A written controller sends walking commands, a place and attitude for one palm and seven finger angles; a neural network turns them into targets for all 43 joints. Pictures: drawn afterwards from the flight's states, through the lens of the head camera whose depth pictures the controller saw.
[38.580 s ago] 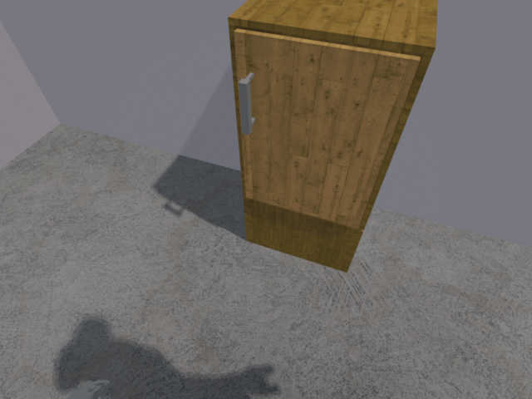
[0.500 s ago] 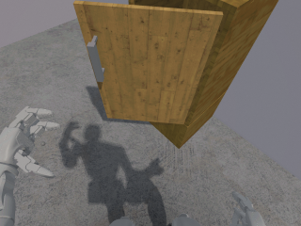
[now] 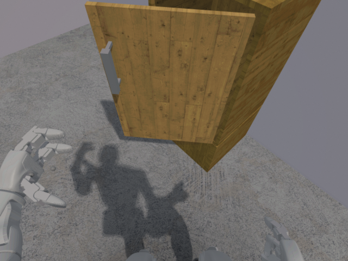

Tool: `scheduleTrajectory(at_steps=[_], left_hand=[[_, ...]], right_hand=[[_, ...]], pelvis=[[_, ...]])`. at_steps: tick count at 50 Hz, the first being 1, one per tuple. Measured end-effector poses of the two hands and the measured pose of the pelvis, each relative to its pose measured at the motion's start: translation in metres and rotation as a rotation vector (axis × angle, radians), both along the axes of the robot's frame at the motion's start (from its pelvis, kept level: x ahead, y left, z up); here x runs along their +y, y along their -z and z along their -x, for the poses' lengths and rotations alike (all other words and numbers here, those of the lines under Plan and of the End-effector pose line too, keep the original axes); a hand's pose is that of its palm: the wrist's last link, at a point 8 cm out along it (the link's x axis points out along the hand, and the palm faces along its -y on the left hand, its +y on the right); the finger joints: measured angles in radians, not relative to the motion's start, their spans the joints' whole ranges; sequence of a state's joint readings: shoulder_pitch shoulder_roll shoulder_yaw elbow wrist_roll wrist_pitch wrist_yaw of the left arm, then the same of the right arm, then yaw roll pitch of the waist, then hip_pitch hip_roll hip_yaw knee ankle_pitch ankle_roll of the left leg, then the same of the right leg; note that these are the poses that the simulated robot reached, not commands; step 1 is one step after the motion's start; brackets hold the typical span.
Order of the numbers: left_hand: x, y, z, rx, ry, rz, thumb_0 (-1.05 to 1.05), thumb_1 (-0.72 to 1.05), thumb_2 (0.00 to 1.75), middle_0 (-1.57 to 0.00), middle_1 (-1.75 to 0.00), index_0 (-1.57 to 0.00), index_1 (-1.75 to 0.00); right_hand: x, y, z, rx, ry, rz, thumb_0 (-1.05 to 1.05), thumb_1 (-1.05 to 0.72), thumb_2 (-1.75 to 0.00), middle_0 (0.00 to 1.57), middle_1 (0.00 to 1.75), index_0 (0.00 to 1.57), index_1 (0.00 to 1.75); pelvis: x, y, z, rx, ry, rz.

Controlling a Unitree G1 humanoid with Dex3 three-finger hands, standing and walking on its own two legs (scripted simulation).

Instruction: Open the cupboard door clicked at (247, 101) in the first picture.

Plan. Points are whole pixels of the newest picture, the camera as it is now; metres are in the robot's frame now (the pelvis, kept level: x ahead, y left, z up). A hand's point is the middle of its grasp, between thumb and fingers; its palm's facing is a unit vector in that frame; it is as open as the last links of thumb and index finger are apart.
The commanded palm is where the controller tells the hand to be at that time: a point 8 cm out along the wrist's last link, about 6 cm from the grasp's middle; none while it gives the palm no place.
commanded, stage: move the hooked fingers beside the handle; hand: left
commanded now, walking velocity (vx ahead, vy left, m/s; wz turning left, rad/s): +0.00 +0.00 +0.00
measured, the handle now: (112, 68) +0.62 +0.22 +0.04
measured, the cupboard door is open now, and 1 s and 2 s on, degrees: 41 41 41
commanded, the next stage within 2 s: none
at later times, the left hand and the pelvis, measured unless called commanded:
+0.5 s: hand (71, 128) +0.39 +0.27 +0.05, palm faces -0.05 -1.00 -0.02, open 14.0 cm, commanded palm +0.37 +0.32 +0.06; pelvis +0.00 +0.01 -0.01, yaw -1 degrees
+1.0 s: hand (81, 101) +0.48 +0.27 +0.05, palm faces -0.07 -1.00 -0.02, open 14.0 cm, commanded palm +0.47 +0.32 +0.05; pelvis +0.00 +0.01 -0.02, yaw -2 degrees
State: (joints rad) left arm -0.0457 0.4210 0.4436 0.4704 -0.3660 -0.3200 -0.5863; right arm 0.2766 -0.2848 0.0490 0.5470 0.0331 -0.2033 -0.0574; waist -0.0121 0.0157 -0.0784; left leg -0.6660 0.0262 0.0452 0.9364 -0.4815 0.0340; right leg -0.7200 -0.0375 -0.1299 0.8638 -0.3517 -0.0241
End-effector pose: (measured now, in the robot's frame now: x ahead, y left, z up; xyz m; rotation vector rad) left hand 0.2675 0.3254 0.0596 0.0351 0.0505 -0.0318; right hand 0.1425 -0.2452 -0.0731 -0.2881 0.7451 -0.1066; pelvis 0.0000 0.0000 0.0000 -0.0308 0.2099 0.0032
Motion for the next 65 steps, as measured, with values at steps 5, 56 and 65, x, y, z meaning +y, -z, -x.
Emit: scheduleTrajectory(at_steps=[5, 56, 65], left_hand=[[0.007, 0.004, -0.01, 0.0, -0.015, 0.009, -0.01, -0.5, 0.3, -0.3, -1.2, -0.3, -1.2], [0.002, 0.006, -0.212, 0.011, 0.036, 0.021, -0.01, -0.5, 0.3, -0.3, -1.2, -0.3, -1.2], [-0.001, 0.006, -0.244, 0.012, 0.043, 0.022, -0.01, -0.5, 0.3, -0.3, -1.2, -0.3, -1.2]], right_hand=[[-0.002, 0.003, 0.0, 0.012, -0.007, 0.02, 0.01, -0.9, -0.9, 0.2, 0.3, 0.2, 0.3], [-0.012, 0.031, 0.138, 0.57, 0.236, 0.093, 0.0, -0.91, -0.9, 0.2, 0.3, 0.2, 0.3], [-0.006, 0.031, 0.165, 0.67, 0.274, 0.101, 0.0, -0.91, -0.9, 0.2, 0.3, 0.2, 0.3]], pelvis=[[0.0, 0.003, 0.003, 0.005, -0.008, 0.004], [0.015, 0.022, 0.0, 0.191, 0.033, 0.03], [0.018, 0.027, 0.0, 0.232, 0.032, 0.043]])
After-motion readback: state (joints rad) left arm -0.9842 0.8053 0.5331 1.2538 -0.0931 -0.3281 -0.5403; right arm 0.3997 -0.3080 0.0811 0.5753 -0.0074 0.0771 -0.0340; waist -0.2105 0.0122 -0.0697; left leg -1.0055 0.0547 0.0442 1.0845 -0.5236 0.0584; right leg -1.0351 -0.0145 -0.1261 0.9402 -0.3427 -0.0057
